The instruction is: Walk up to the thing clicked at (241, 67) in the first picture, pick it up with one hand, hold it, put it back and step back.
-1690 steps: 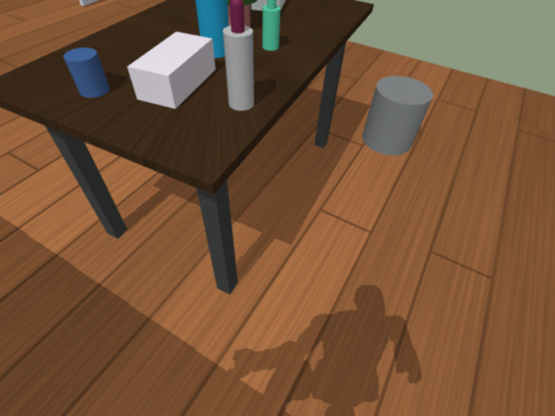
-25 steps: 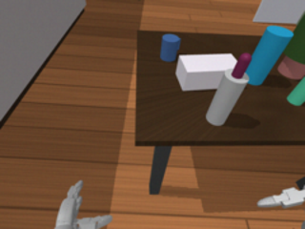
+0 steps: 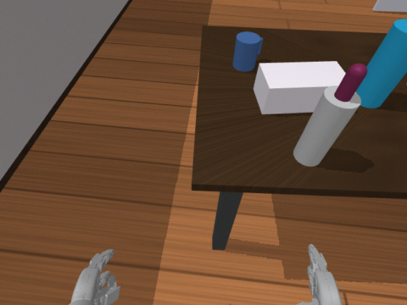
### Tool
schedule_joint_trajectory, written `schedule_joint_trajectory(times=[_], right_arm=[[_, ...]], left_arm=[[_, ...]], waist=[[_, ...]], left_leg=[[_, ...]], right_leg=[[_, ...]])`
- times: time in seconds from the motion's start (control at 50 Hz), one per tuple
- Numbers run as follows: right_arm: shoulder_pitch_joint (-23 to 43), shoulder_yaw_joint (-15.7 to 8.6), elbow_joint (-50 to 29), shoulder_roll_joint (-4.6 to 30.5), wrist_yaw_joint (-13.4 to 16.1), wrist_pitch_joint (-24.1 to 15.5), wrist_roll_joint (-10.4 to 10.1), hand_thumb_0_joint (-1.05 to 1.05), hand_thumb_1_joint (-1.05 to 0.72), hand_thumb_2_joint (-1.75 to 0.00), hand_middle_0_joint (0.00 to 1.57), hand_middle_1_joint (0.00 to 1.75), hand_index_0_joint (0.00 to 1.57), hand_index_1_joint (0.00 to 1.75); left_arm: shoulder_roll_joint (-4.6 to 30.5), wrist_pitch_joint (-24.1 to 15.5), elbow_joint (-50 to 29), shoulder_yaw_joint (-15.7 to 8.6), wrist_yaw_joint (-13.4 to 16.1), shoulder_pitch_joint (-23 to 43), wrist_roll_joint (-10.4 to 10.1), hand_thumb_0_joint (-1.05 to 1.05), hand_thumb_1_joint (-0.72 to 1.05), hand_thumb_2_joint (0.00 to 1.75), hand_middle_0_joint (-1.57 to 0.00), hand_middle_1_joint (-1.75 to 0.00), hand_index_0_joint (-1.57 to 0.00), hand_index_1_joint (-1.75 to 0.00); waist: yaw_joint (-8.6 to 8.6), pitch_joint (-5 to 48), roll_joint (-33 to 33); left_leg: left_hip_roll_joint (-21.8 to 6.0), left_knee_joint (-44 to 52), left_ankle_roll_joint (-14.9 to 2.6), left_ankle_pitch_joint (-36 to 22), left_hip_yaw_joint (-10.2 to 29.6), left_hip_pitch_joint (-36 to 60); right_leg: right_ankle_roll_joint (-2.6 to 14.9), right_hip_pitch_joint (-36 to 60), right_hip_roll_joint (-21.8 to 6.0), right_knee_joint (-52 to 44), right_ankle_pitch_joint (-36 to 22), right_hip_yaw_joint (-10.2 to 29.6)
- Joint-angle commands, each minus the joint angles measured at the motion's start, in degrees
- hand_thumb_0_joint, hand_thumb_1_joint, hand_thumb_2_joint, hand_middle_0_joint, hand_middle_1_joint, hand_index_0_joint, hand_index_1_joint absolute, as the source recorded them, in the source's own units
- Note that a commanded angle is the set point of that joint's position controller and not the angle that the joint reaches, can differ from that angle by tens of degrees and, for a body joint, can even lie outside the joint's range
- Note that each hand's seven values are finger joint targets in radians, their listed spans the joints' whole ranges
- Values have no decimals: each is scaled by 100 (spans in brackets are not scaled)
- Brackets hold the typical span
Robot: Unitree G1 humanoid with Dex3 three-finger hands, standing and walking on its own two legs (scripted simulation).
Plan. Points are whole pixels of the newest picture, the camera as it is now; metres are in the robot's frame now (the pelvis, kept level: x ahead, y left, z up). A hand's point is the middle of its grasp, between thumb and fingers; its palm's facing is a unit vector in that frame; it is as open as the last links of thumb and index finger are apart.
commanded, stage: home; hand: right
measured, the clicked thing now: (328, 119) +0.46 -0.26 +0.10
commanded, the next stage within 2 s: none
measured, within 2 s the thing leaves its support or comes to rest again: neither
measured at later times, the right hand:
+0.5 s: hand (296, 297) +0.15 -0.19 -0.11, palm faces -0.04 +0.95 -0.31, open 17.5 cm
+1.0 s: hand out of the picture +0.05 -0.27 -0.14, palm faces -0.08 +0.93 -0.37, open 17.5 cm
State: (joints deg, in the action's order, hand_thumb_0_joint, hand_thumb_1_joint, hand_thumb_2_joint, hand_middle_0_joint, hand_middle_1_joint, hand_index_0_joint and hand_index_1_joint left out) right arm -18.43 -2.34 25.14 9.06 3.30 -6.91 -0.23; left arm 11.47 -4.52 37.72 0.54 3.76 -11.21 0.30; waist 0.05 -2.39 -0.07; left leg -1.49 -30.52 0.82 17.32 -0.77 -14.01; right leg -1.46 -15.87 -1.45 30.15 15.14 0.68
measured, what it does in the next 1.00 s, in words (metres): stands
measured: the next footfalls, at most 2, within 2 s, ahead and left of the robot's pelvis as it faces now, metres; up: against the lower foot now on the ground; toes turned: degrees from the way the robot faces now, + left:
none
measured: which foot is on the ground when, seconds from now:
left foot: down 0.00-1.00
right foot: down 0.00-1.00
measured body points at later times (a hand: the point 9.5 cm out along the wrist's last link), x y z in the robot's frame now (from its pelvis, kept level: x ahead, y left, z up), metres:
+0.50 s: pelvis +0.00 +0.00 +0.00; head +0.01 +0.01 +0.45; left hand +0.14 +0.26 -0.11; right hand +0.15 -0.24 -0.09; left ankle -0.01 +0.13 -0.73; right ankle +0.01 -0.14 -0.73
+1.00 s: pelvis -0.02 -0.01 +0.01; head -0.03 +0.00 +0.46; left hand +0.03 +0.29 -0.13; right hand +0.05 -0.32 -0.11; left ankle -0.01 +0.13 -0.73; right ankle +0.01 -0.14 -0.73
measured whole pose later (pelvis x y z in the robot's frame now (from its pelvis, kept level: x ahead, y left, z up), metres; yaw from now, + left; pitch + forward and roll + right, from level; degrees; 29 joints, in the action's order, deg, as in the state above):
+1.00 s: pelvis -0.02 -0.01 +0.01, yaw +1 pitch -4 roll +0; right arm -10.7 2.0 61.1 20.8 -0.4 -1.0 1.3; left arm 20.8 0.3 61.9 1.2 -0.8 -10.5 1.2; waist -0.5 -2.0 0.9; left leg -2.2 -22.7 1.8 12.1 0.3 -6.9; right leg -0.5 -8.3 -0.7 22.3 10.3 -0.6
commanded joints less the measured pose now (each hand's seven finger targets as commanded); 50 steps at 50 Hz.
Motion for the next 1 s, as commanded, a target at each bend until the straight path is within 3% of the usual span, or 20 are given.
schedule_joint_trajectory(times=[0.0,0.02,0.04,0.08,0.1,0.14,0.16,0.22,0.24,0.26,0.3,0.32,0.36,0.38,0.42,0.46,0.54,0.64,0.82,0.98], right_arm=[[1062,-269,-631,720,182,-339,-29,0,56,-5,5,5,5,5],[1163,-381,-834,905,212,-356,-17,0,57,-4,5,5,5,5],[952,-299,-545,771,228,-309,-14,0,57,-4,5,5,5,5],[1010,-360,-801,906,271,-292,-23,0,56,-5,5,5,5,5],[598,-110,-418,587,257,-216,-34,0,57,-4,5,5,5,5],[802,-126,-659,692,287,-178,-37,0,56,-5,5,5,5,5],[477,-34,-188,494,279,-123,-34,0,55,-5,5,5,5,5],[474,-91,-183,563,279,-95,-38,0,56,-5,5,5,5,5],[382,44,92,396,244,-54,-46,0,55,-6,5,5,5,5],[658,-147,-327,662,262,-103,-45,0,56,-5,5,5,5,5],[644,-124,-147,602,241,-105,-47,0,57,-4,5,5,5,5],[711,-269,-340,835,255,-137,-36,0,57,-4,5,5,5,5],[899,-283,-429,863,265,-155,-35,0,58,-3,5,5,5,5],[426,-387,730,2123,75,18,397,0,55,-5,5,5,5,5],[456,-364,907,2051,-24,141,370,0,55,-5,5,5,5,5],[619,-259,1005,1857,-112,165,258,0,57,-4,5,5,5,5],[903,-51,1589,1897,-215,198,215,0,57,-4,5,5,5,5],[942,0,2211,2143,-239,294,189,0,58,-3,5,5,5,5],[1031,116,3013,2399,-239,409,140,0,57,-4,5,5,5,5],[1033,157,3348,2448,-271,498,126,0,55,-5,5,5,5,5]], left_arm=[[737,-194,-665,-279,76,255,-8,0,90,90,-20,-30,-20,-30],[712,-189,-678,-266,87,269,-12,0,90,90,-20,-30,-20,-30],[757,-176,-677,-300,96,236,-14,0,90,90,-20,-30,-20,-30],[766,-135,-687,-310,117,238,-17,0,90,90,-20,-30,-20,-30],[764,-123,-684,-316,117,213,-16,0,90,90,-20,-30,-20,-30],[737,-95,-676,-314,93,244,-30,0,90,90,-20,-30,-20,-30],[724,-70,-652,-299,74,242,-35,0,90,90,-20,-30,-20,-30],[720,24,-749,-293,48,347,-72,0,90,90,-20,-30,-20,-30],[703,44,-737,-268,37,341,-82,0,90,90,-20,-30,-20,-30],[770,68,-753,-324,12,353,-84,0,90,90,-20,-30,-20,-30],[750,105,-770,-303,-7,369,-99,0,90,90,-20,-30,-20,-30],[766,122,-771,-320,-8,378,-103,0,90,90,-20,-30,-20,-30],[777,152,-767,-325,9,343,-100,0,90,90,-20,-30,-20,-30],[1707,178,-120,-546,-140,-41,260,0,90,90,-20,-30,-20,-30],[1569,223,-20,-527,-234,-11,238,0,90,90,-20,-30,-20,-30],[1532,222,57,-476,-303,44,180,0,90,90,-20,-30,-20,-30],[1644,259,513,-394,-387,213,146,0,90,90,-20,-30,-20,-30],[1791,297,994,-315,-404,352,106,0,90,90,-20,-30,-20,-30],[2091,337,1751,-241,-398,449,68,0,90,90,-20,-30,-20,-30],[2228,346,2135,-216,-390,443,75,0,90,90,-20,-30,-20,-30]], waist=[[-109,910,52],[-35,1106,107],[-44,1255,-3],[49,1420,127],[36,1345,-137],[81,1232,39],[78,952,-137],[125,646,-309],[63,447,-470],[136,587,-233],[132,515,-322],[161,572,-205],[97,756,-127],[-49,878,261],[-61,1175,53],[-86,1150,-56],[-112,482,-113],[-55,356,-60],[-28,276,13],[-23,-137,174]], left_leg=[[153,350,-86,-1192,-155,-18],[147,306,-86,-1272,-148,70],[144,297,-75,-1449,-141,159],[147,280,-77,-1700,-155,319],[160,296,-43,-1851,-177,358],[155,309,-54,-1813,-179,349],[168,368,-47,-1696,-194,244],[155,495,-25,-1421,-201,120],[171,519,-25,-1335,-218,28],[173,498,-46,-1270,-209,56],[169,512,-48,-1155,-187,51],[152,520,-43,-1195,-168,98],[152,469,-41,-1420,-134,175],[-444,206,-222,-2255,388,383],[-500,238,-328,-2538,404,486],[-472,300,-314,-2284,414,234],[-437,635,-284,-1358,474,-38],[-462,790,-250,-1419,530,222],[-484,1180,-202,-975,519,445],[-430,1333,-205,-255,523,374]], right_leg=[[202,368,157,-267,-917,-276],[197,481,157,-241,-1011,-272],[206,545,159,-208,-1169,-291],[185,667,160,-201,-1442,-298],[209,637,157,-174,-1565,-306],[188,569,170,-223,-1529,-331],[201,441,173,-262,-1414,-349],[212,293,187,-345,-1163,-394],[213,215,170,-373,-1098,-391],[187,280,164,-411,-1056,-392],[184,258,161,-424,-965,-396],[179,295,181,-424,-993,-414],[179,448,172,-393,-1165,-416],[331,427,-348,-48,-1817,139],[383,671,-348,46,-1727,157],[358,858,-411,7,-1662,179],[314,617,-399,-305,-994,246],[339,662,-441,-620,-1076,326],[333,860,-475,-1079,-778,445],[303,509,-484,-1556,214,595]])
